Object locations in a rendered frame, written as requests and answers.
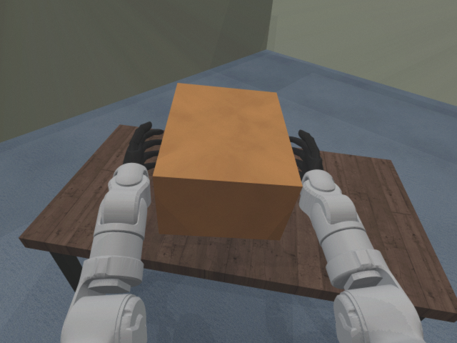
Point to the table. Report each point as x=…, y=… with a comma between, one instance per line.
x=295, y=264

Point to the robot left forearm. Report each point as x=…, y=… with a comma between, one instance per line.
x=115, y=265

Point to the right robot hand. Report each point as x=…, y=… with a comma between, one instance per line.
x=310, y=153

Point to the left robot upper arm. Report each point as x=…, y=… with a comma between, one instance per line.
x=117, y=318

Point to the carton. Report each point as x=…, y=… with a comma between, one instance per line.
x=225, y=167

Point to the robot right forearm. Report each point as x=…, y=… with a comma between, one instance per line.
x=352, y=262

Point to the left robot hand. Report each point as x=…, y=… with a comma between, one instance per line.
x=137, y=146

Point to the right robot upper arm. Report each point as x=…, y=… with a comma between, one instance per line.
x=380, y=314

